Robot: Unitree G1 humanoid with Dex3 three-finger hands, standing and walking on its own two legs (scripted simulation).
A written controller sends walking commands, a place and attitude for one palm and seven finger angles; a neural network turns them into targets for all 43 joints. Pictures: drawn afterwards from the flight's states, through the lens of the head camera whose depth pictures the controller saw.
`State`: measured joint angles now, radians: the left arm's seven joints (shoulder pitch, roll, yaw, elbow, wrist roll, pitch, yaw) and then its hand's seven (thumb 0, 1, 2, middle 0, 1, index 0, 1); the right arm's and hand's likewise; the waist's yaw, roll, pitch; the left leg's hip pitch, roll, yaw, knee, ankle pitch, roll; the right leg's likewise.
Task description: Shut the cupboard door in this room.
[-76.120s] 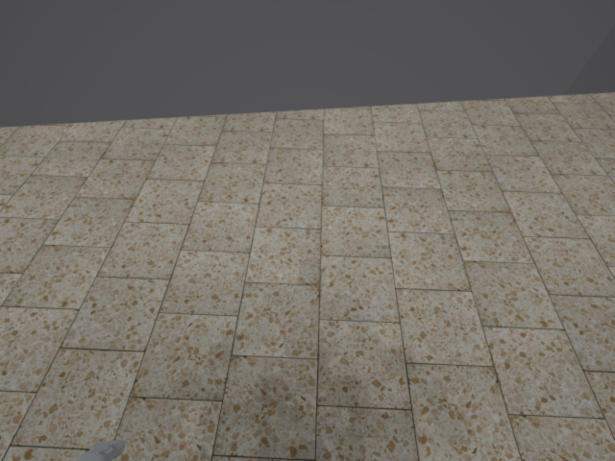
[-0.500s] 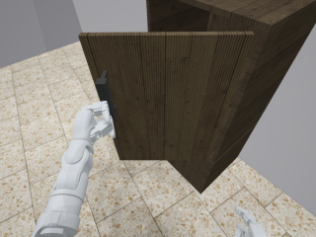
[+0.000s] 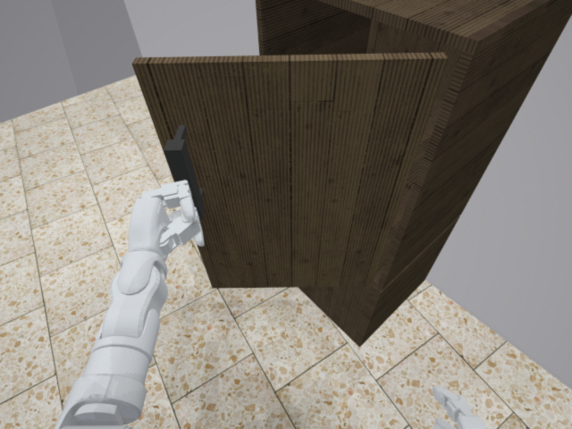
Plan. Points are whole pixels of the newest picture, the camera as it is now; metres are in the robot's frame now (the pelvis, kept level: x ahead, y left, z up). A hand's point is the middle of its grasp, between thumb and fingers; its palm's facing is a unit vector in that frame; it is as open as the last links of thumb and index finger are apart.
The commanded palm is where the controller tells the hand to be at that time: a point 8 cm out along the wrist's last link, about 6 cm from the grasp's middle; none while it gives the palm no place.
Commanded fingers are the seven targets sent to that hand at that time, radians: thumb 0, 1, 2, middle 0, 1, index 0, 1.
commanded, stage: push the door shut along its arc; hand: left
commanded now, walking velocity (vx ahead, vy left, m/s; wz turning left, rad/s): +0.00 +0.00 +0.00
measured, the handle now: (189, 174) +0.48 +0.18 +0.10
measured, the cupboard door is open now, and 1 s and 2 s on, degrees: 49 34 23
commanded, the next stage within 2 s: pull the fist back off the door in 1.92 s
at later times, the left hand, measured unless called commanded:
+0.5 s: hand (203, 195) +0.42 +0.14 +0.11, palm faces -0.05 -1.00 -0.02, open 3.1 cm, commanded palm +0.41 +0.19 +0.10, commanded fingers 0.00 0.90 0.90 -1.30 -1.50 -1.30 -1.50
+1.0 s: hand (219, 165) +0.49 +0.13 +0.11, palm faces -0.18 -0.98 +0.00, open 3.1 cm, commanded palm +0.48 +0.18 +0.10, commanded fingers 0.00 0.90 0.90 -1.30 -1.50 -1.30 -1.50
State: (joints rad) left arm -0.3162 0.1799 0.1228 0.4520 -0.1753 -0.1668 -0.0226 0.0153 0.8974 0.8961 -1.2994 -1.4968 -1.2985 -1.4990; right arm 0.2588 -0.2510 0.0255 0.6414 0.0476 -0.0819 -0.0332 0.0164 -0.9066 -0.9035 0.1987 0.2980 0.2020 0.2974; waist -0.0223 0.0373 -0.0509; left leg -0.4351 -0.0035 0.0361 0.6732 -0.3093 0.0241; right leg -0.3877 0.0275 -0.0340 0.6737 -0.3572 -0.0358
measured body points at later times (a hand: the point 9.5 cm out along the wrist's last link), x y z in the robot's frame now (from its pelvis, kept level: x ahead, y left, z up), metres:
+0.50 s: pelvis +0.00 +0.00 +0.00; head +0.03 -0.01 +0.44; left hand +0.42 +0.20 +0.11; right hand +0.10 -0.26 -0.12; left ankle +0.02 +0.10 -0.72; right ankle -0.01 -0.09 -0.72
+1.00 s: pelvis +0.00 +0.01 -0.02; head +0.07 +0.01 +0.43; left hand +0.49 +0.18 +0.11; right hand +0.01 -0.26 -0.13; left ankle +0.02 +0.10 -0.72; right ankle -0.01 -0.09 -0.72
